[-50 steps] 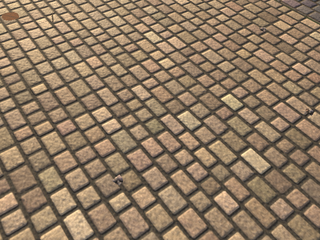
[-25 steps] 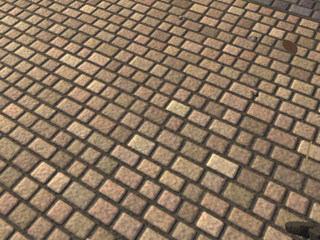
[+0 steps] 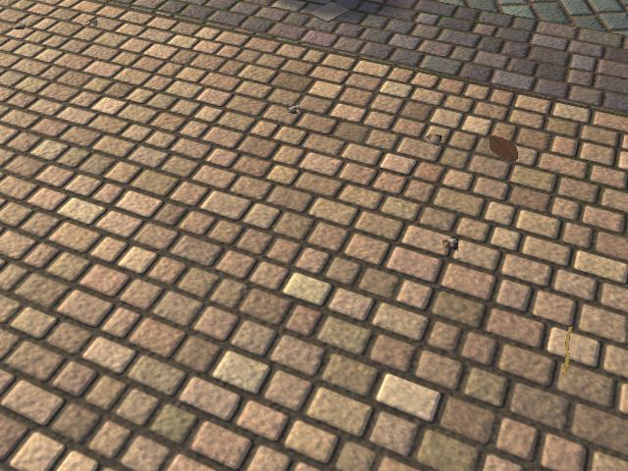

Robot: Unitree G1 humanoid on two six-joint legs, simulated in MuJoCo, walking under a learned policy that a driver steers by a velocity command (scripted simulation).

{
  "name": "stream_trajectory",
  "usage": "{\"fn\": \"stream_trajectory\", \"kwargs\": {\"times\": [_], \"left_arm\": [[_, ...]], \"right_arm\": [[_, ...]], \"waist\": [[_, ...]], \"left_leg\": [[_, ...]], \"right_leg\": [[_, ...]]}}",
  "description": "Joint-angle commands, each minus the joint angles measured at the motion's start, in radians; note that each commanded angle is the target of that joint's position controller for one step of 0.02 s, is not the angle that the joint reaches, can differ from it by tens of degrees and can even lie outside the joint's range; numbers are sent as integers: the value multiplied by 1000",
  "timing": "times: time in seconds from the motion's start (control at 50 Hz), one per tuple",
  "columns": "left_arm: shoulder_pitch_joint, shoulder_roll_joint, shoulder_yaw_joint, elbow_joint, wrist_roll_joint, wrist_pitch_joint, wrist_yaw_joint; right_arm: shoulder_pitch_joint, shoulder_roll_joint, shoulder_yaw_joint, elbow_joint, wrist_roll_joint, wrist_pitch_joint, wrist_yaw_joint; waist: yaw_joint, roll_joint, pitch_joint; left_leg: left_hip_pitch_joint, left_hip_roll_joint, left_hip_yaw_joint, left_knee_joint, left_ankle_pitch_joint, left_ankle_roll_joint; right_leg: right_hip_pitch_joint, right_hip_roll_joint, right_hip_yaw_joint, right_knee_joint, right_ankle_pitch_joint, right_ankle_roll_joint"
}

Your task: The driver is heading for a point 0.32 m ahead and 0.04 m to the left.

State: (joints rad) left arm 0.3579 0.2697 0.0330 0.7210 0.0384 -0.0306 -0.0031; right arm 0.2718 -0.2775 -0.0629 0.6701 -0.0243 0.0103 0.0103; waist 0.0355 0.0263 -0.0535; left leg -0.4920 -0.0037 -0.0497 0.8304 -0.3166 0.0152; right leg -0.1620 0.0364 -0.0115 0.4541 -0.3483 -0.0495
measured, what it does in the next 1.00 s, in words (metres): walks ahead: left foot, then right foot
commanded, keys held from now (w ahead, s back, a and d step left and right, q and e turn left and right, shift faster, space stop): w+shift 0.18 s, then shift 0.82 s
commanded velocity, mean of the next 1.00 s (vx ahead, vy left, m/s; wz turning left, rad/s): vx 0.35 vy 0.00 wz -0.02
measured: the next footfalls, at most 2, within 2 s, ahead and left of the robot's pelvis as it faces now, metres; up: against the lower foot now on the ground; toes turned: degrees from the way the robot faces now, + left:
left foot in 0.30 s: +0.35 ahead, +0.15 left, +0.00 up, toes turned +2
right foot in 0.74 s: +0.50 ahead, -0.07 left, +0.00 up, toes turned +1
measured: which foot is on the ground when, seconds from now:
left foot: up 0.00-0.28, down 0.30-1.00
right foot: down 0.00-0.30, up 0.32-0.72, down 0.74-1.00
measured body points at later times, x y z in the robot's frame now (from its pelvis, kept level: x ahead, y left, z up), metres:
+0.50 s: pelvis +0.26 +0.06 +0.00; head +0.30 +0.07 +0.45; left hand +0.36 +0.34 -0.12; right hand +0.38 -0.20 -0.11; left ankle +0.30 +0.15 -0.74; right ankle +0.23 -0.08 -0.65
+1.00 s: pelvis +0.39 +0.03 -0.01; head +0.41 +0.03 +0.44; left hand +0.55 +0.27 -0.11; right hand +0.47 -0.23 -0.15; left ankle +0.31 +0.15 -0.74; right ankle +0.46 -0.07 -0.74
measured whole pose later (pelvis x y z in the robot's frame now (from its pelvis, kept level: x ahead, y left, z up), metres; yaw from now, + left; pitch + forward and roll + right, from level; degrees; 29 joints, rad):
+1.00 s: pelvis +0.39 +0.03 -0.01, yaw +1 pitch +1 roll +0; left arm 0.11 0.21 0.03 0.81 0.01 -0.02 0.01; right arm 0.21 -0.25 -0.02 0.91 -0.01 0.02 -0.03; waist -0.02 0.01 0.02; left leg -0.11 0.00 0.03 0.50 -0.40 0.00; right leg -0.37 0.02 -0.01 0.55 -0.18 -0.03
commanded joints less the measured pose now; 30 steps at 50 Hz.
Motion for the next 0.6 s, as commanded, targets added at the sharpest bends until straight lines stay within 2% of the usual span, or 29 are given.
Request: {"fn": "stream_trajectory", "kwargs": {"times": [0.02,0.06,0.1,0.14,0.18,0.22,0.24,0.26,0.28,0.3,0.32,0.34,0.36,0.38,0.4,0.42,0.44,0.48,0.5,0.54,0.58,0.6], "left_arm": [[26,177,49,-37,-6,-29,-2],[37,153,37,-16,-15,-50,-3],[64,148,38,10,-18,-58,-9],[90,152,41,32,-19,-61,-11],[128,159,42,59,-18,-63,-10],[141,163,41,92,-16,-58,-8],[148,173,42,108,-17,-56,-6],[161,187,43,126,-19,-54,-3],[139,219,50,111,-88,-37,11],[98,240,53,101,-77,-31,20],[101,157,27,62,-27,-36,24],[259,19,-9,71,-38,-49,17],[168,144,22,90,-65,-62,12],[59,172,32,56,-85,-65,9],[7,153,25,46,-71,-65,14],[-53,140,30,38,-51,-53,22],[18,108,26,45,-56,-41,19],[69,77,21,68,-51,-17,19],[50,68,21,62,-48,-11,22],[-33,49,12,31,-32,-8,24],[-93,35,4,19,-29,-12,16],[-121,42,5,13,-31,-12,12]], "right_arm": [[-218,-105,-20,-153,-21,-48,36],[-188,-111,-23,-125,-24,-35,56],[-216,-90,-13,-125,-15,-27,65],[-278,-75,-2,-137,-7,-27,72],[-347,-70,5,-156,-3,-29,77],[-355,-54,12,-154,-12,-36,74],[-331,-53,12,-145,-20,-39,64],[-266,-62,5,-125,-26,-43,49],[-158,-122,-26,-135,71,-87,34],[11,-164,-41,-82,75,-97,18],[192,-249,-56,-37,48,-90,-1],[207,-295,-55,-17,14,-95,11],[159,-196,-35,-36,16,-91,9],[72,-159,-21,-38,20,-91,5],[11,-142,-14,-34,25,-92,7],[-40,-114,-5,-29,25,-95,13],[-48,-119,-4,-23,11,-106,11],[-81,-90,2,-2,17,-122,15],[-104,-97,1,10,13,-122,11],[-119,-108,1,28,17,-115,2],[-106,-121,-1,46,15,-101,-8],[-89,-127,-2,58,15,-94,-10]], "waist": [[26,-107,136],[13,-144,132],[17,-143,159],[35,-143,180],[58,-142,204],[54,-132,227],[42,-140,209],[12,-159,157],[-85,-159,57],[-179,-143,-60],[-215,18,-237],[-105,336,-410],[-148,177,-334],[-123,116,-159],[-84,9,-80],[-60,-30,-4],[-14,53,-25],[17,57,-14],[32,38,-6],[21,34,10],[-5,45,-11],[-20,41,-17]], "left_leg": [[-501,68,-13,140,103,-26],[-395,69,30,141,165,-37],[-344,69,53,77,222,-35],[-284,67,78,-32,264,-23],[-230,68,107,-117,274,5],[-150,40,147,-203,223,39],[-70,7,172,-232,177,58],[43,-42,192,-240,147,74],[191,-47,145,-302,249,98],[427,-21,124,-319,362,115],[773,194,-105,-242,520,155],[985,431,-599,-379,454,312],[873,394,-562,-440,481,282],[712,361,-365,-443,601,256],[571,312,-262,-462,707,241],[455,245,-185,-510,745,202],[389,267,-145,-537,841,232],[301,243,-72,-576,891,251],[269,226,-40,-589,872,243],[246,200,21,-590,901,229],[251,173,61,-586,844,211],[267,177,58,-584,809,208]], "right_leg": [[233,-327,467,-334,-316,-161],[152,-260,339,-377,-218,-148],[118,-233,262,-403,-133,-139],[109,-225,203,-417,-42,-130],[127,-254,177,-450,38,-132],[163,-252,119,-394,333,-116],[180,-247,86,-314,587,-101],[199,-246,66,-193,905,-83],[194,-256,73,-18,1115,-73],[104,-225,47,177,1109,-42],[-136,-147,37,504,635,-5],[-403,69,144,849,-251,52],[-461,20,220,935,-245,54],[-498,-31,157,912,-173,51],[-472,-84,110,858,-106,55],[-442,-109,75,796,-48,49],[-363,-126,96,795,-14,60],[-301,-128,85,706,14,90],[-294,-126,75,643,38,95],[-292,-125,58,470,135,101],[-237,-113,45,323,268,98],[-223,-107,46,279,317,96]]}}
